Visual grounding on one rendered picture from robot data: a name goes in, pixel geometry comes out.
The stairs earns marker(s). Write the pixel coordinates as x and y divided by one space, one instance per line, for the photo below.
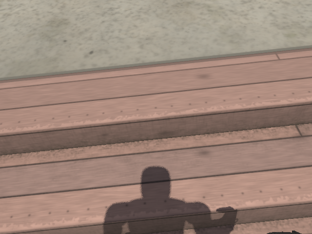
242 171

